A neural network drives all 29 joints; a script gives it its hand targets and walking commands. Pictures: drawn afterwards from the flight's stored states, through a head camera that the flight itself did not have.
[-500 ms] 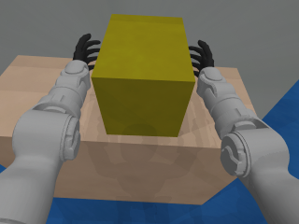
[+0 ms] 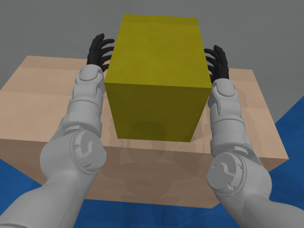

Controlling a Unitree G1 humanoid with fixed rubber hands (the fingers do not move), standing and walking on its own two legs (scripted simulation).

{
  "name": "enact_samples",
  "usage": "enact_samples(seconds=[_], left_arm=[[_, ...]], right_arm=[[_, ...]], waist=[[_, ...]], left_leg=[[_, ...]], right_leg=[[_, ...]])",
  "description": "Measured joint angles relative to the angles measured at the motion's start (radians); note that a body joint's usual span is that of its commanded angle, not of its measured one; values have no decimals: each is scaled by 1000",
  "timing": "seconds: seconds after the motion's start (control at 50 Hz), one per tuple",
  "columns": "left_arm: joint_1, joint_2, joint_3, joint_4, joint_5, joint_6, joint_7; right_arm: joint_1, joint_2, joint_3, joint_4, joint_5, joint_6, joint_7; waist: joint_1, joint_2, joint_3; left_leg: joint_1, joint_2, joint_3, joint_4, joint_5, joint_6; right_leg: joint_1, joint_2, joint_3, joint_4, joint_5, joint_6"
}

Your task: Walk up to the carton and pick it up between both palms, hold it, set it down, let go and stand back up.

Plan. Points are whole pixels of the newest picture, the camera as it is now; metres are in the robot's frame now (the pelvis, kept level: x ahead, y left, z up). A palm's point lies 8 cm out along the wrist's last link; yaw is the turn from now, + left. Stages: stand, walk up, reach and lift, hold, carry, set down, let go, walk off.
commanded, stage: reach and lift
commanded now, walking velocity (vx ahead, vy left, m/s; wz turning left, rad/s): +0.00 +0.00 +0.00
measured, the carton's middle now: (157, 78) +0.52 +0.00 +0.09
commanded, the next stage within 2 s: none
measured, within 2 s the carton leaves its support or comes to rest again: leaves its support in 1.72 s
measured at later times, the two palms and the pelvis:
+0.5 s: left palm (95, 67) +0.48 +0.15 +0.17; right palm (218, 79) +0.45 -0.15 +0.15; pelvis +0.00 +0.00 +0.00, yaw +0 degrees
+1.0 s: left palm (94, 68) +0.47 +0.16 +0.17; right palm (217, 79) +0.45 -0.15 +0.15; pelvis +0.01 +0.00 +0.00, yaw +0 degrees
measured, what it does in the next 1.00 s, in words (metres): stands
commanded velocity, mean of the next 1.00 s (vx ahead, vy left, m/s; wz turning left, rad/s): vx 0.00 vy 0.00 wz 0.00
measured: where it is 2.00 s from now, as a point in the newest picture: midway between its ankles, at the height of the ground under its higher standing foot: outside the picture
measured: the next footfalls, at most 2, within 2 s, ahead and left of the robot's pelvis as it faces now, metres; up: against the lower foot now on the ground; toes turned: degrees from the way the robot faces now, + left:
none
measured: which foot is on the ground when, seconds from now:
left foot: down 0.00-1.00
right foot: down 0.00-1.00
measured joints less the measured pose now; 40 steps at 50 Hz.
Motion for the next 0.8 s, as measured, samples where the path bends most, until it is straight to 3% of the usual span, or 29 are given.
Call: enact_samples(seconds=[0.22, 0.8], left_arm=[[49, -27, -30, -118, -3, 70, -18], [53, -24, -28, -125, -8, 72, -32]], right_arm=[[22, -4, 29, 11, 7, -32, 3], [33, 10, 45, -15, 14, -37, -13]], waist=[[16, 0, 19], [7, 4, 23]], left_leg=[[27, 11, 23, 43, -35, 0], [31, 2, 9, 18, -21, 2]], right_leg=[[24, 11, 20, 30, -25, -1], [15, 0, 2, 49, -36, -2]])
